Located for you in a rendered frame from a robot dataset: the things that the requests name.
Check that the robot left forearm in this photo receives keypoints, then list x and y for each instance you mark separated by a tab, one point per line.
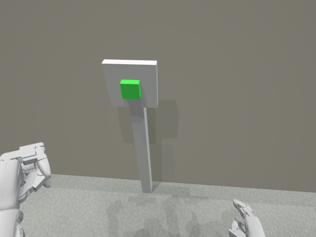
10	220

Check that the robot left hand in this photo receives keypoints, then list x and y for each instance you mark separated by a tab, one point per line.
30	160

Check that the button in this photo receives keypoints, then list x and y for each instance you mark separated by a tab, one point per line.
130	89

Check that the panel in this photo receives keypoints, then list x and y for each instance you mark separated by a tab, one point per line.
145	71

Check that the robot right hand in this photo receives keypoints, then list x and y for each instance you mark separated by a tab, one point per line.
251	226

